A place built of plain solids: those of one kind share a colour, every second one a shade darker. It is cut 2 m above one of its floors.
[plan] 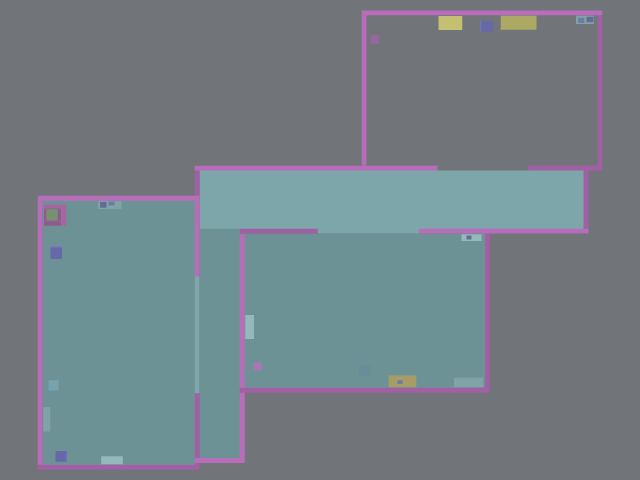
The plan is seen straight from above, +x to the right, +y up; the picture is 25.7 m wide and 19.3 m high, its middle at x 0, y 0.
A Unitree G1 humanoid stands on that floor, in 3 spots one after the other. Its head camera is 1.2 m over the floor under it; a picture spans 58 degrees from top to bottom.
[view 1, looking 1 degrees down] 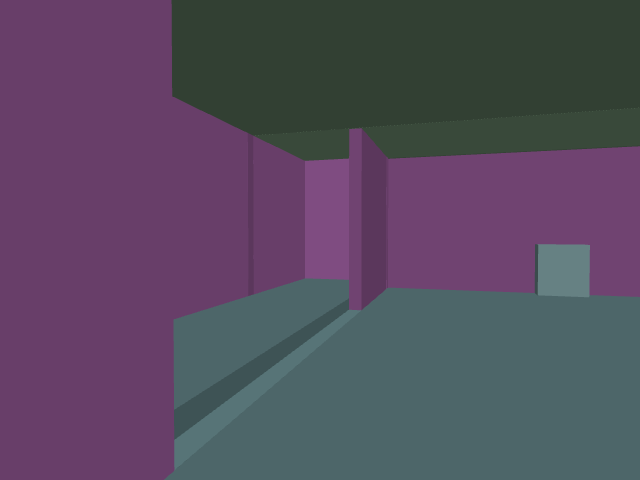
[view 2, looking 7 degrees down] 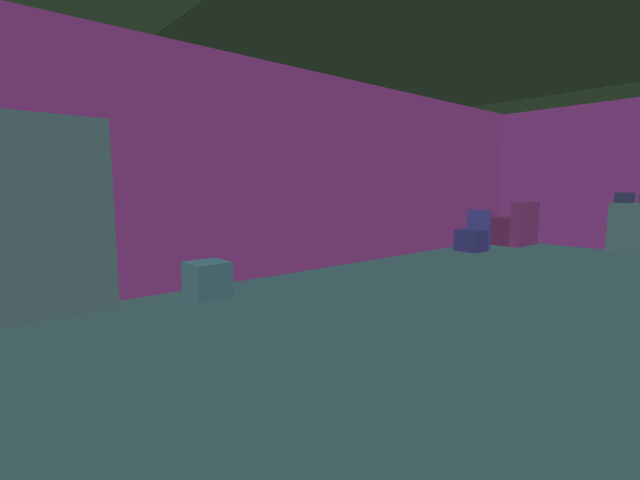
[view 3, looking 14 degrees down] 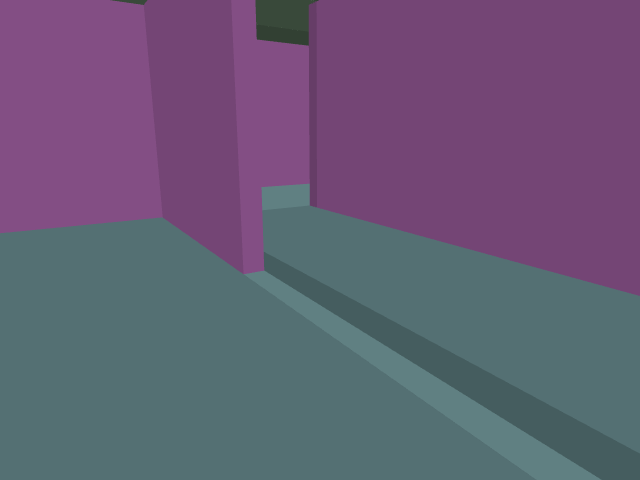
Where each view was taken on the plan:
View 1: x -6.37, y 0.39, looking -73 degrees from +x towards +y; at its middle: wall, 9.58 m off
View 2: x -6.37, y -7.97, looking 139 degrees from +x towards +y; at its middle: wall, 6.38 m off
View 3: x -6.37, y -4.86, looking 58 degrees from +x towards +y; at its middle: floor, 4.25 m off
